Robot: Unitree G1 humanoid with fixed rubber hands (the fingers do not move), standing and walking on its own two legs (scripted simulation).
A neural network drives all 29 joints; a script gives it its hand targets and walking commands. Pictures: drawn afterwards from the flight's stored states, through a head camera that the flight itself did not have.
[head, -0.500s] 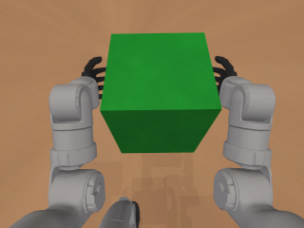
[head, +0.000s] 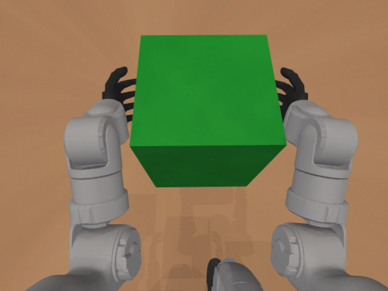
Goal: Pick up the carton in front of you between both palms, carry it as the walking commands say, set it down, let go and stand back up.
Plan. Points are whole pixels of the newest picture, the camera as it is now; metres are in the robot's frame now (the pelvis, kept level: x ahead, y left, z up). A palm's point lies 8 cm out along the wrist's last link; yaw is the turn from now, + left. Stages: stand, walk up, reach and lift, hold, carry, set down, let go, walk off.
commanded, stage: carry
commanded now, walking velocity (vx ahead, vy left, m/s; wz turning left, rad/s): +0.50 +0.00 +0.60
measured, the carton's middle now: (202, 123) +0.41 -0.02 +0.09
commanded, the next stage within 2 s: none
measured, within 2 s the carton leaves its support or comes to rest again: neither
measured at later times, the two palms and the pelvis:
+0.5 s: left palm (72, 20) +0.63 +0.26 +0.17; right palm (204, 3) +0.70 -0.03 +0.18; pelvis +0.30 +0.04 +0.02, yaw +15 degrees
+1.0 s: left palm out of the picture +0.96 +0.30 +0.21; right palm out of the picture +1.01 +0.01 +0.21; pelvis +0.61 +0.09 +0.05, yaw +7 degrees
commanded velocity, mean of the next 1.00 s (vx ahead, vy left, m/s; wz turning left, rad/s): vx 0.50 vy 0.00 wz -0.10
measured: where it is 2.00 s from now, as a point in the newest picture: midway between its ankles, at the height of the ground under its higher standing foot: (174, 99)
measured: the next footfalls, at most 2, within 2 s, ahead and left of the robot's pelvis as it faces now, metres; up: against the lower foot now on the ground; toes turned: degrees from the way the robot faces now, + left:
left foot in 0.44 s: +0.42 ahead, +0.12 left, +0.02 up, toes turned +21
right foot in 0.94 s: +0.77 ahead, +0.06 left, +0.05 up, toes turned +2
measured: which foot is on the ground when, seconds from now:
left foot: up 0.00-0.42, down 0.44-0.96, up 0.98-1.00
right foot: down 0.00-0.46, up 0.48-0.92, down 0.94-1.00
